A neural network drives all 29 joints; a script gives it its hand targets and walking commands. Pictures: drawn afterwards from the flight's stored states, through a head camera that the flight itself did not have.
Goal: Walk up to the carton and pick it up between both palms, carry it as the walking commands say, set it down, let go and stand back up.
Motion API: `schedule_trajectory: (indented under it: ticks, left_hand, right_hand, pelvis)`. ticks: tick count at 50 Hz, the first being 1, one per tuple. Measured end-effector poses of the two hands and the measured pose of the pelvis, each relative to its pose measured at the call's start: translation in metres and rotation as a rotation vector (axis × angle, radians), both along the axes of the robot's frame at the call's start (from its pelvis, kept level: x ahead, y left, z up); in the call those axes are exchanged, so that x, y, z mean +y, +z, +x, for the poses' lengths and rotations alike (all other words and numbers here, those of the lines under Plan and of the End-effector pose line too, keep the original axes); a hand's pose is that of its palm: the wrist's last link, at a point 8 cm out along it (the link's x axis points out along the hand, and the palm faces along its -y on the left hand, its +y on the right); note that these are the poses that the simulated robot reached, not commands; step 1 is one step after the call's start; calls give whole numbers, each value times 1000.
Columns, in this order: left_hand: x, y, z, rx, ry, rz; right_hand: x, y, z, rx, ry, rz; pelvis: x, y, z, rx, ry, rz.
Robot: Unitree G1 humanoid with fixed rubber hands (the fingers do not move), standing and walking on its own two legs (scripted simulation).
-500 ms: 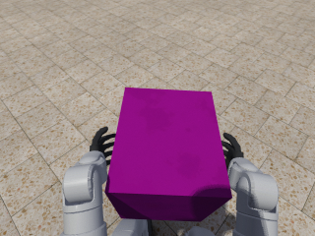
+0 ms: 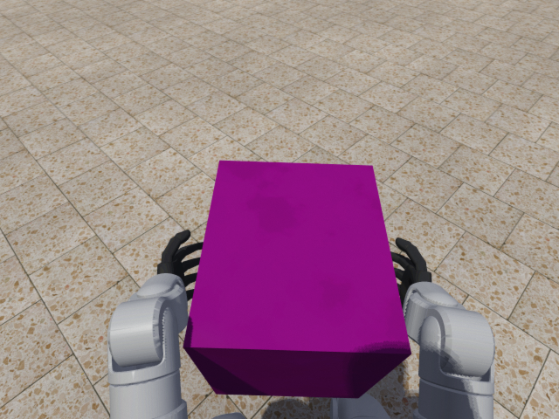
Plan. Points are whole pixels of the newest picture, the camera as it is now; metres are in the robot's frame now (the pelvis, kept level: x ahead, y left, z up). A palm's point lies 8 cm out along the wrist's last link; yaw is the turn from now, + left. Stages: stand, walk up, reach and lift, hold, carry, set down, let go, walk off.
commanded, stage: carry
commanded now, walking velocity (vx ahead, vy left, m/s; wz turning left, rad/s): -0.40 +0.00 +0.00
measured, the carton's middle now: (291, 283) +0.30 +0.00 +0.02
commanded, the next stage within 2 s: none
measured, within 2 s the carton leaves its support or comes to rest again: neither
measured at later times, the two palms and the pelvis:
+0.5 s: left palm out of the picture +0.02 +0.16 +0.07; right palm out of the picture +0.02 -0.16 +0.06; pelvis -0.24 -0.01 +0.00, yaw +0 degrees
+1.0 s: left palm out of the picture -0.15 +0.15 +0.07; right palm out of the picture -0.16 -0.16 +0.07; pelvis -0.41 +0.00 +0.00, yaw +0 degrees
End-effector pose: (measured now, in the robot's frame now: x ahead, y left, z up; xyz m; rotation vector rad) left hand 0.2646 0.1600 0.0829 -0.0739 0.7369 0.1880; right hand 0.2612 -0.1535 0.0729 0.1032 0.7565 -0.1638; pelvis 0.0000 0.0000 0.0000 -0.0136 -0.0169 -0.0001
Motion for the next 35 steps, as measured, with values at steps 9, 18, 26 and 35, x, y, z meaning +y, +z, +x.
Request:
schedule_trajectory:
  ticks: [9,18,26,35]
  left_hand:
    - [-32,-14,-89,59,-25,37]
    - [-23,-11,-169,35,-13,19]
    - [-4,-13,-252,60,1,-7]
    - [-25,-15,-320,28,-12,18]
  right_hand:
    - [-31,-21,-92,57,-21,38]
    - [-23,-16,-172,34,-8,15]
    - [-4,-8,-249,59,2,-6]
    - [-25,-22,-324,26,-11,20]
  pelvis:
    - [-23,-2,-88,-12,4,43]
    - [-18,-2,-175,13,7,40]
    - [-5,3,-246,-13,0,-1]
    - [-21,-7,-327,19,-12,17]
